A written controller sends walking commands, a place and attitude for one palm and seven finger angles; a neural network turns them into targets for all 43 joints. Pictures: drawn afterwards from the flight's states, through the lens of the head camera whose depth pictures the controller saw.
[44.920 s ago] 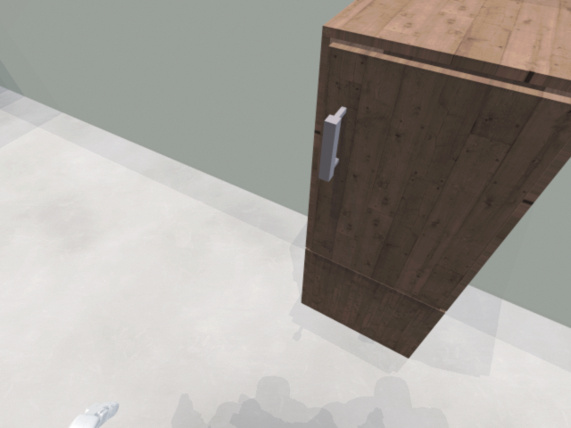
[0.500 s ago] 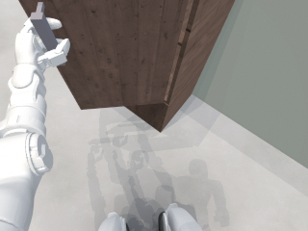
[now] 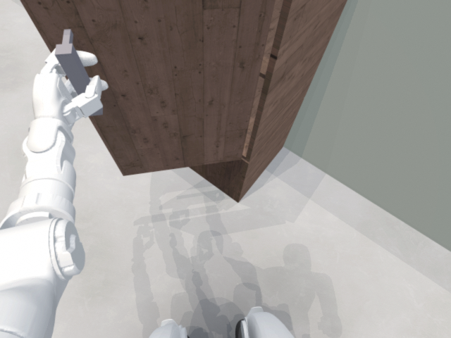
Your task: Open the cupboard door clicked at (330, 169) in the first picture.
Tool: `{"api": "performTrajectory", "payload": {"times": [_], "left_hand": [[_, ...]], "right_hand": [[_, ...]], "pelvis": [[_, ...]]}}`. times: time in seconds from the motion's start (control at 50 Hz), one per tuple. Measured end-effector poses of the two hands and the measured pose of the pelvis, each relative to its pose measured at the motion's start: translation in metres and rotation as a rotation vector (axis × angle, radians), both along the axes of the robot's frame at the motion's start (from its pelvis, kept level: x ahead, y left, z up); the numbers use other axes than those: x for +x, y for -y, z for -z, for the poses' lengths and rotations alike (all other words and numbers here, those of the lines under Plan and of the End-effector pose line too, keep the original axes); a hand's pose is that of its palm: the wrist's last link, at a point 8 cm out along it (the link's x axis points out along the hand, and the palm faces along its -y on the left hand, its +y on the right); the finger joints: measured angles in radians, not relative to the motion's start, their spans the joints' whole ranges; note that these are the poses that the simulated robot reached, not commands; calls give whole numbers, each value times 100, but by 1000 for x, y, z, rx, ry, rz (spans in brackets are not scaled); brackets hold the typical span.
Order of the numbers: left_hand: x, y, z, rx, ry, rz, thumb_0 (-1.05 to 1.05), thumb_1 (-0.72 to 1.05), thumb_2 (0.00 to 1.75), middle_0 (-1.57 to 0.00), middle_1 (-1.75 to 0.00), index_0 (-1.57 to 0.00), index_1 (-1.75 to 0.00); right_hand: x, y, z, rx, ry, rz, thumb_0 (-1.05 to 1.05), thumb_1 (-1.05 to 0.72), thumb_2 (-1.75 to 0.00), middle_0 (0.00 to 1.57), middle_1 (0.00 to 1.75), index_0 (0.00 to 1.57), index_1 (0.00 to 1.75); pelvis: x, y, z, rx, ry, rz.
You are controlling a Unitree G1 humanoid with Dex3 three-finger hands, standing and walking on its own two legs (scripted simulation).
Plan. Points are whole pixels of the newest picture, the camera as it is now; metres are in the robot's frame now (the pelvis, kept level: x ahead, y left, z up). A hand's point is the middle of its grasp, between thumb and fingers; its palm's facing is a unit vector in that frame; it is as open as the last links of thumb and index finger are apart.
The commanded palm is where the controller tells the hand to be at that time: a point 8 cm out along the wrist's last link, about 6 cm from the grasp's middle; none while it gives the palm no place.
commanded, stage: pull the door open along its arc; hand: left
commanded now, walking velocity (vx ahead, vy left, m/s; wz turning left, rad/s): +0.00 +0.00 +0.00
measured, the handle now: (82, 75) +0.56 +0.20 +0.10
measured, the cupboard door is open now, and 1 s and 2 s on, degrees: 48 90 92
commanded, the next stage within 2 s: open thumb and fingers to let go in 0.66 s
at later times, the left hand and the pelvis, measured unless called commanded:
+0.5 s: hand (151, 176) +0.35 +0.08 +0.10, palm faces +0.36 -0.93 +0.06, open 6.3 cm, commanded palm +0.29 +0.14 +0.09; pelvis +0.00 -0.01 +0.02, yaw +2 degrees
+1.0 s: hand (182, 196) +0.32 +0.04 +0.10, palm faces +0.43 -0.90 -0.05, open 7.0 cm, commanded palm +0.27 +0.07 +0.09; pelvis +0.00 -0.05 +0.02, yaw +5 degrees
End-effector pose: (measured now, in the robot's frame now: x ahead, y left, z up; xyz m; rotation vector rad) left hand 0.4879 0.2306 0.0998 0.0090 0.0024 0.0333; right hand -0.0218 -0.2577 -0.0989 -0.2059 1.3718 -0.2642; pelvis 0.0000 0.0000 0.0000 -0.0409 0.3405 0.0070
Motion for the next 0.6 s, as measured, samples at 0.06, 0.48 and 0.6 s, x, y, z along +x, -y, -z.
{"api": "performTrajectory", "payload": {"times": [0.06, 0.48, 0.6], "left_hand": [[-11, 2, 1, -1, 9, 7, 0, 71, 76, -37, -135, -35, -135], [-170, 102, 1, -79, 26, -319, 1, 65, 72, -35, -134, -35, -132], [-198, 134, -4, -3, -11, -346, 0, 64, 72, -35, -132, -35, -133]], "right_hand": [[10, -1, 0, 12, 29, 1, 1, -90, -90, 20, 30, 20, 30], [175, -32, -22, 151, 495, -242, 1, -90, -90, 20, 30, 20, 30], [202, -38, -35, 168, 562, -273, 1, -90, -90, 20, 30, 20, 30]], "pelvis": [[3, 0, -2, 3, 13, 5], [3, 9, -17, 36, 170, -20], [2, 22, -21, 48, 219, -29]]}}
